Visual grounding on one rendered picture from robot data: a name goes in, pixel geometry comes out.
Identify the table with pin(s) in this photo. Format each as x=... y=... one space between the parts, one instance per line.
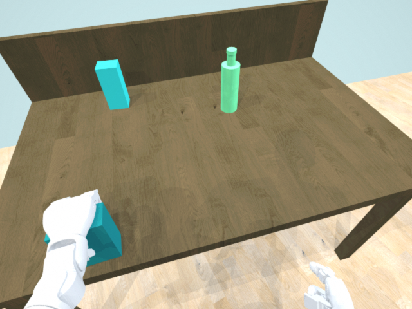
x=178 y=175

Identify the robot left forearm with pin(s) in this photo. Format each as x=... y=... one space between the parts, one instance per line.
x=61 y=285

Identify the left robot hand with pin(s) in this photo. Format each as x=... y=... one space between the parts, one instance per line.
x=71 y=216

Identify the sponge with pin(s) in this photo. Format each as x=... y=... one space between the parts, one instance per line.
x=103 y=237

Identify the right robot hand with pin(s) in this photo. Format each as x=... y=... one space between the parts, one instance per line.
x=335 y=293

